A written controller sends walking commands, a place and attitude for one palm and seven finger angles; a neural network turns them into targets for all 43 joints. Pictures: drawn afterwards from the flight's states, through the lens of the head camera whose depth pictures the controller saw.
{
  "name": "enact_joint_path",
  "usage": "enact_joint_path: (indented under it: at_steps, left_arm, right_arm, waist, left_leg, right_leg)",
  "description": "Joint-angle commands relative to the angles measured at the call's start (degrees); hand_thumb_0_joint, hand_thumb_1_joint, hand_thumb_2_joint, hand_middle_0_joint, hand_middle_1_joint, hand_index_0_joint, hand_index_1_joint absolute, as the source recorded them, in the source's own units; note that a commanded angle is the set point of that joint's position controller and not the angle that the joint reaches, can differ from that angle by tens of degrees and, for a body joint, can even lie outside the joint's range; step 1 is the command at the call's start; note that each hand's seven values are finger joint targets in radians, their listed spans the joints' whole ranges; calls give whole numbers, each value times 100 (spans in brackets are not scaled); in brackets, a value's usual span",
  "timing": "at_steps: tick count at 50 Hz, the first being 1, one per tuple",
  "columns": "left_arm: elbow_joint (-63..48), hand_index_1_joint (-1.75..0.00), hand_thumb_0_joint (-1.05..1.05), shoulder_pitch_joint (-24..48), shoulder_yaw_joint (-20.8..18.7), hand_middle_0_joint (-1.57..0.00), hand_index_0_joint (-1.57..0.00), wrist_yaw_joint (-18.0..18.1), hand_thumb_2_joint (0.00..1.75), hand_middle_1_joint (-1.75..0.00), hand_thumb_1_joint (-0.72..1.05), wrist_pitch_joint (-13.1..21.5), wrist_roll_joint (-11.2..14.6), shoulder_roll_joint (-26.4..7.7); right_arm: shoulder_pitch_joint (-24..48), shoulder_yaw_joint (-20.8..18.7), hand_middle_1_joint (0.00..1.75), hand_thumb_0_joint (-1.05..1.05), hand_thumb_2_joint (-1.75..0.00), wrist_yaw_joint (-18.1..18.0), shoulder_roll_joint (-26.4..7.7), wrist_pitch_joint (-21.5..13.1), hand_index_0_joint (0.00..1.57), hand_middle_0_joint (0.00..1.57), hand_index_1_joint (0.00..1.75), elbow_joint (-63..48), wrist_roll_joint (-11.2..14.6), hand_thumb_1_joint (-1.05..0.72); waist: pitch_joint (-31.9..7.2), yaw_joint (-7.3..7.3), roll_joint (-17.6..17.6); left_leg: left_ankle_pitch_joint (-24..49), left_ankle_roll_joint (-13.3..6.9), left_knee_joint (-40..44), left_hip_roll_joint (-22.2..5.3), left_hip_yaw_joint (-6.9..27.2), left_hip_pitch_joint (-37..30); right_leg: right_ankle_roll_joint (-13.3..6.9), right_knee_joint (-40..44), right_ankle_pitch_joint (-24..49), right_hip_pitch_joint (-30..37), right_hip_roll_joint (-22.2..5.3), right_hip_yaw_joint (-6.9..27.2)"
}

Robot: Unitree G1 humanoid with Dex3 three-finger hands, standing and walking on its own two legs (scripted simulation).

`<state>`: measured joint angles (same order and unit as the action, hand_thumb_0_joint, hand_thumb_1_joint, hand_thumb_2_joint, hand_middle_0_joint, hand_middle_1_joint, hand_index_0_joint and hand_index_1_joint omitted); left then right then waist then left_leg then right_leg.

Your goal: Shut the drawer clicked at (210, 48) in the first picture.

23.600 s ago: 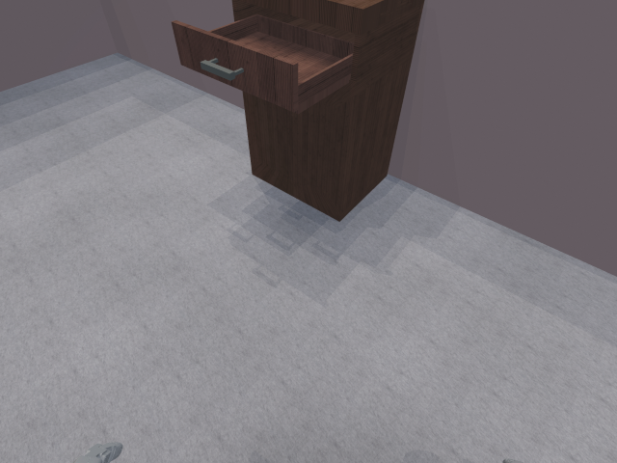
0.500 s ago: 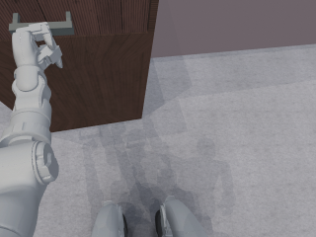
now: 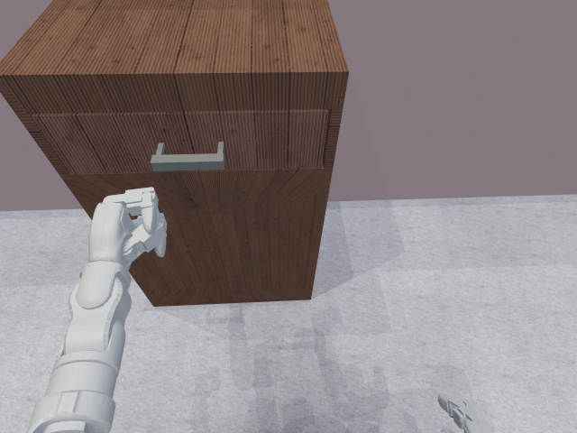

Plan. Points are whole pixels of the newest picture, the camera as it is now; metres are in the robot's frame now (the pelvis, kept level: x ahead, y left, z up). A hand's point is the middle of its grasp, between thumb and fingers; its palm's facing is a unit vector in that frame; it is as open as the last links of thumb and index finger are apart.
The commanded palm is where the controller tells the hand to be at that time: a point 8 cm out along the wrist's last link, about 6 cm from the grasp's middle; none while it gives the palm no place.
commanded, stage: draw the hand back to the body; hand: left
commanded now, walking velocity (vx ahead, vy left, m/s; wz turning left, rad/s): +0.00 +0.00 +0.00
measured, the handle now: (189, 154) +0.59 +0.19 +0.02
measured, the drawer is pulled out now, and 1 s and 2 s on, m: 0.00 0.00 0.00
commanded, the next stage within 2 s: step back with the hand held close in 0.92 s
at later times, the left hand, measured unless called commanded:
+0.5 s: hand (70, 307) +0.23 +0.21 +0.16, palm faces +0.30 -0.91 -0.29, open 3.3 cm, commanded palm +0.18 +0.26 +0.18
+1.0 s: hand out of the picture +0.16 +0.23 +0.19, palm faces +0.41 -0.83 -0.37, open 3.3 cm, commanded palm +0.11 +0.27 +0.21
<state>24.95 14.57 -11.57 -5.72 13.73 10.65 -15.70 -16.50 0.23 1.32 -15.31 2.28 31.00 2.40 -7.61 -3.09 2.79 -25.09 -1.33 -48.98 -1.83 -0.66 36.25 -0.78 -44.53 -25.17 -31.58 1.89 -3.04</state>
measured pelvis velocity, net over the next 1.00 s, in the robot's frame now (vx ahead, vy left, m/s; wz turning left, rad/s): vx -0.02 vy -0.01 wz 0.01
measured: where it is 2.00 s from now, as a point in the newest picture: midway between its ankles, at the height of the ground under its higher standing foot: outside the picture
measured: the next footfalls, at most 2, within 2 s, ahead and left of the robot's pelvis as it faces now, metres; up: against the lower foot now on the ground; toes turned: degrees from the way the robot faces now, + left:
right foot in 1.88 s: -0.10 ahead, -0.10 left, +0.00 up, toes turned +9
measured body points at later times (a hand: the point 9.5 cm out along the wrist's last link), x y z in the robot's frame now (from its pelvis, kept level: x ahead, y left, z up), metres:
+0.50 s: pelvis -0.02 -0.01 +0.04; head -0.03 -0.03 +0.49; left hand +0.21 +0.26 +0.17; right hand +0.17 -0.23 -0.05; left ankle -0.01 +0.10 -0.70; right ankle -0.04 -0.11 -0.70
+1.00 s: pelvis -0.02 -0.01 +0.04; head -0.04 -0.03 +0.49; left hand +0.14 +0.27 +0.21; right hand +0.18 -0.22 -0.04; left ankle -0.01 +0.10 -0.70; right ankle -0.04 -0.11 -0.70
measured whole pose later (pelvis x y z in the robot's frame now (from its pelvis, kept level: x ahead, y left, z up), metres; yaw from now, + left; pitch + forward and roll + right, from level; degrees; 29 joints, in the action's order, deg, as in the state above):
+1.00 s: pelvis -0.02 -0.01 +0.04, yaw +0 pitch -5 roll -1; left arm -25.3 -29.2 -15.1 5.8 4.6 3.4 -18.0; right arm -11.0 1.9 -4.5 -13.4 -4.9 35.6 -0.5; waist 1.6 4.2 3.9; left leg -14.2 -0.9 -25.3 -0.7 -1.7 5.8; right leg -1.2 -22.0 -14.8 -1.9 1.3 -1.9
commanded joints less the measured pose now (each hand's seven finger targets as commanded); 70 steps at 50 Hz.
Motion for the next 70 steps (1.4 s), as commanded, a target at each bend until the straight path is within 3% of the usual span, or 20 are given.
enact_joint_path:
  at_steps: [1, 2, 3, 4, 8, 12, 18, 20, 28, 35, 41, 45, 49, 52, 53, 54, 57, 60, 65, 70]
  left_arm:
    - [-1811, -160, 0, 1443, -374, -140, -140, -147, 90, -160, 90, 263, 255, -1061]
    - [-1789, -160, 0, 1319, -383, -140, -140, -162, 90, -160, 90, 171, 282, -1043]
    - [-2129, -160, 0, 1007, -235, -140, -140, 315, 90, -160, 90, -11, -354, -1569]
    - [-2306, -160, 0, 818, -94, -140, -140, 553, 90, -160, 90, -177, -376, -1253]
    - [-2686, -160, 0, 393, -42, -140, -140, 902, 90, -160, 90, -491, -506, -1213]
    - [-3123, -160, 0, -182, -51, -140, -140, 1032, 90, -160, 90, -660, -500, -1169]
    - [-4223, -160, 0, -904, -175, -140, -140, 1132, 90, -160, 90, -682, -570, -1220]
    - [-4300, -160, 0, -1414, -252, -140, -140, 1130, 90, -160, 90, -712, -548, -1207]
    - [-5634, -160, 0, -2748, -699, -140, -140, 1147, 90, -160, 90, -577, -592, -1316]
    - [-6328, -160, 0, -4081, -1071, -140, -140, 1163, 90, -160, 90, -518, -586, -1376]
    - [-6115, -160, 0, -3931, -905, -140, -140, 1156, 90, -160, 90, -536, -642, -1129]
    - [-6206, -160, 0, -3736, -903, -140, -140, 1205, 90, -160, 90, -500, -673, -1186]
    - [-6546, -160, 0, -3811, -1048, -140, -140, 1266, 90, -160, 90, -443, -688, -1334]
    - [-6487, -160, 0, -3946, -1097, -140, -140, 1274, 90, -160, 90, -479, -672, -1336]
    - [-7023, -160, 0, -3121, -1926, -140, -140, 1295, 90, -160, 90, -201, -703, -2139]
    - [-6354, -160, 0, -3813, -1667, -140, -140, 1247, 90, -160, 90, -170, -715, -1704]
    - [-6048, -160, 0, -4374, -1194, -140, -140, 1151, 90, -160, 90, -161, -748, -1204]
    - [-6121, -160, 0, -4741, -1201, -140, -140, 1136, 90, -160, 90, -97, -738, -1201]
    - [-6673, -160, 0, -5131, -1737, -140, -140, 1224, 90, -160, 90, -19, -691, -1736]
    - [-7050, -160, 0, -5247, -1769, -140, -140, 1295, 90, -160, 90, 52, -687, -1759]
  right_arm:
    - [-47, -183, 30, 0, -90, -167, -718, -326, 20, 20, 30, -645, 73, -90]
    - [70, -153, 30, 0, -90, -192, -704, -349, 20, 20, 30, -683, 84, -90]
    - [520, -210, 30, 0, -90, -297, -628, -188, 20, 20, 30, -782, 78, -90]
    - [627, -172, 30, 0, -90, -370, -552, -135, 20, 20, 30, -881, 71, -90]
    - [950, -48, 30, 0, -90, -527, -512, -121, 20, 20, 30, -859, 73, -90]
    - [1202, 24, 30, 0, -90, -616, -470, -192, 20, 20, 30, -843, 38, -90]
    - [1382, 96, 30, 0, -90, -649, -432, -431, 20, 20, 30, -750, -53, -90]
    - [1429, 84, 30, 0, -90, -643, -434, -500, 20, 20, 30, -687, -95, -90]
    - [1464, 36, 30, 0, -90, -580, -366, -736, 20, 20, 30, -619, -196, -90]
    - [1403, -37, 30, 0, -90, -547, -361, -933, 20, 20, 30, -613, -226, -90]
    - [1306, -66, 30, 0, -90, -590, -406, -966, 20, 20, 30, -492, -235, -90]
    - [1308, -64, 30, 0, -90, -647, -406, -1022, 20, 20, 30, -491, -250, -90]
    - [1343, -43, 30, 0, -90, -661, -361, -1134, 20, 20, 30, -503, -278, -90]
    - [1357, -19, 30, 0, -90, -653, -342, -1168, 20, 20, 30, -476, -283, -90]
    - [1324, -61, 30, 0, -90, -594, -514, -1003, 20, 20, 30, -674, -251, -90]
    - [1278, -88, 30, 0, -90, -586, -432, -898, 20, 20, 30, -512, -288, -90]
    - [1243, -160, 30, 0, -90, -517, -470, -697, 20, 20, 30, -576, -296, -90]
    - [1235, -243, 30, 0, -90, -520, -506, -570, 20, 20, 30, -672, -284, -90]
    - [1283, -317, 30, 0, -90, -542, -466, -396, 20, 20, 30, -932, -234, -90]
    - [1197, -347, 30, 0, -90, -590, -480, -408, 20, 20, 30, -1029, -209, -90]
  waist:
    - [-1624, -21, 55]
    - [-1424, 13, 0]
    - [-1395, 299, -167]
    - [-1056, 167, -136]
    - [-605, 270, -44]
    - [-273, 341, -298]
    - [-76, 453, 108]
    - [205, 502, -58]
    - [302, 614, 132]
    - [494, 693, -99]
    - [1085, 568, -259]
    - [908, 614, -106]
    - [404, 712, 116]
    - [555, 727, 87]
    - [1006, 425, 19]
    - [1075, 400, -190]
    - [994, 355, -134]
    - [437, 364, 91]
    - [-405, 465, -150]
    - [-400, 435, 228]
  left_leg:
    - [3036, -79, 645, 79, 113, -1749]
    - [2722, -79, 731, 102, 98, -1660]
    - [2383, -70, 1077, 133, 3, -1900]
    - [2071, -83, 1252, 133, -44, -1898]
    - [1731, -89, 1677, 120, 2, -2188]
    - [1538, -124, 2043, 97, -16, -2475]
    - [1739, -117, 2455, 116, 10, -3062]
    - [1754, -124, 2534, 100, -5, -3060]
    - [2155, -108, 2675, 109, -41, -3407]
    - [2392, -103, 2625, 65, -46, -3363]
    - [1930, -124, 2699, 57, -40, -3288]
    - [1752, -132, 2725, 57, 9, -3350]
    - [2126, -124, 2672, 77, -2, -3472]
    - [2257, -97, 2679, 79, -3, -3362]
    - [1801, -199, 2525, 23, 82, -2941]
    - [1760, -193, 2424, 33, 121, -2902]
    - [2123, -155, 2524, -36, 69, -2944]
    - [2868, -180, 2679, -131, 57, -3115]
    - [3770, -195, 2607, -224, 108, -3062]
    - [3617, -220, 2652, -320, 168, -2632]
  right_leg:
    - [-13, 416, 3117, 879, 90, 20]
    - [-18, 478, 2953, 905, 83, 1]
    - [-70, 857, 2620, 1156, -60, 313]
    - [-47, 1040, 2429, 1208, -98, 304]
    - [-72, 1446, 1999, 1454, -126, 302]
    - [-44, 1861, 1715, 1790, -156, 339]
    - [-73, 2284, 1801, 2128, -168, 318]
    - [-69, 2447, 1765, 2180, -156, 311]
    - [-75, 2671, 2097, 2436, -173, 314]
    - [-64, 2705, 2345, 2493, -133, 320]
    - [-23, 2864, 1786, 2088, -138, 325]
    - [-41, 2822, 1518, 2172, -153, 313]
    - [-67, 2675, 2004, 2500, -197, 356]
    - [-72, 2662, 2193, 2547, -180, 349]
    - [-86, 3007, 2463, 1923, -453, 1092]
    - [-114, 3033, 2505, 1830, -593, 1101]
    - [-44, 2932, 2691, 1775, -564, 894]
    - [50, 2597, 3032, 2052, -450, 596]
    - [144, 2118, 3626, 2507, -360, 432]
    - [179, 1803, 3485, 2553, -288, 467]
